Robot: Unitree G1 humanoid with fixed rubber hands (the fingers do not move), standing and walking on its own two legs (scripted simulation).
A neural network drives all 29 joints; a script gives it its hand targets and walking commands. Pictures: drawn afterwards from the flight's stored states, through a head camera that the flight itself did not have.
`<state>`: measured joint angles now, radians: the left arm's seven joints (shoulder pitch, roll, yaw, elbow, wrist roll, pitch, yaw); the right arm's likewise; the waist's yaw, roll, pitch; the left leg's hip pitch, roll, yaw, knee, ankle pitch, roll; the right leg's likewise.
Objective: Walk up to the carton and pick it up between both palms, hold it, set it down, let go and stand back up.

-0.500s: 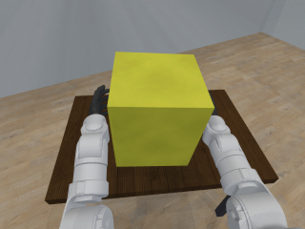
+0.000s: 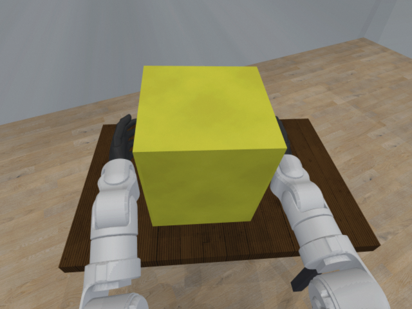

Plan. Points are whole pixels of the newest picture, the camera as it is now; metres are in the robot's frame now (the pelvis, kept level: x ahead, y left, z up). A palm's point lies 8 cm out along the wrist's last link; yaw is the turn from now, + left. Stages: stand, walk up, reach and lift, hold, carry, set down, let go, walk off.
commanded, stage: hold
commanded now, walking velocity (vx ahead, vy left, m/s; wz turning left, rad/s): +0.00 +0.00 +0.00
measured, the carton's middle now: (202, 150) +0.38 -0.01 +0.12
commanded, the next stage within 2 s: none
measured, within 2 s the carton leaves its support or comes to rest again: neither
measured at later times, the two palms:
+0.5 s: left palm (113, 151) +0.35 +0.15 +0.16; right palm (280, 148) +0.34 -0.15 +0.15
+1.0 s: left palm (114, 153) +0.35 +0.15 +0.16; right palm (279, 150) +0.35 -0.15 +0.14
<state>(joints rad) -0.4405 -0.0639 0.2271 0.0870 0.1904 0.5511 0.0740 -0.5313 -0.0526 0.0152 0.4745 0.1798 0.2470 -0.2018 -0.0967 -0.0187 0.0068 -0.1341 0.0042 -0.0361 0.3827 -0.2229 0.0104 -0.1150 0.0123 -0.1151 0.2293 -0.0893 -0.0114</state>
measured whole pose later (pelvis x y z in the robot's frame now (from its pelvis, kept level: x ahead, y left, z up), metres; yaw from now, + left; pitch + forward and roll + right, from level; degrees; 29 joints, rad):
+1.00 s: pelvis +0.00 +0.00 +0.00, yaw +0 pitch -5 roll -2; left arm -0.48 -0.06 0.25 0.04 0.24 0.67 0.03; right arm -0.57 -0.04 0.01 0.46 0.17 0.33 -0.21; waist -0.10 -0.02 0.04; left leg -0.06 0.00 -0.03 0.38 -0.23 0.01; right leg -0.05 0.00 -0.11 0.25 -0.10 -0.01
